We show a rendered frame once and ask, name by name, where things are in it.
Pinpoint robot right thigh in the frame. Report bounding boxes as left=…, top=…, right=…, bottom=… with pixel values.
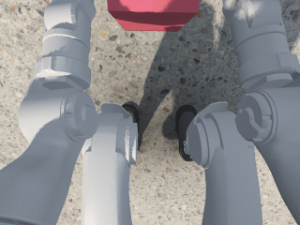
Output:
left=190, top=111, right=263, bottom=225

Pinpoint right robot shin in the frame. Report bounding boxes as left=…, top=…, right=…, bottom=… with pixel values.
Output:
left=183, top=101, right=255, bottom=162

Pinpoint robot left upper arm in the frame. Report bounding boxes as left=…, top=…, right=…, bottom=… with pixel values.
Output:
left=0, top=87, right=99, bottom=225

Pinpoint robot left forearm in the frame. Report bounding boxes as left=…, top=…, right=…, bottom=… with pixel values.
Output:
left=18, top=0, right=97, bottom=123

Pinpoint robot right forearm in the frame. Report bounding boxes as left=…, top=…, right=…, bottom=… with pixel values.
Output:
left=222, top=0, right=300, bottom=92

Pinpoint robot right upper arm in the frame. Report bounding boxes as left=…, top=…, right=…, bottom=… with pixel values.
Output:
left=234, top=86, right=300, bottom=225

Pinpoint carton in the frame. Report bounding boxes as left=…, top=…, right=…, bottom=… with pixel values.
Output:
left=107, top=0, right=200, bottom=32

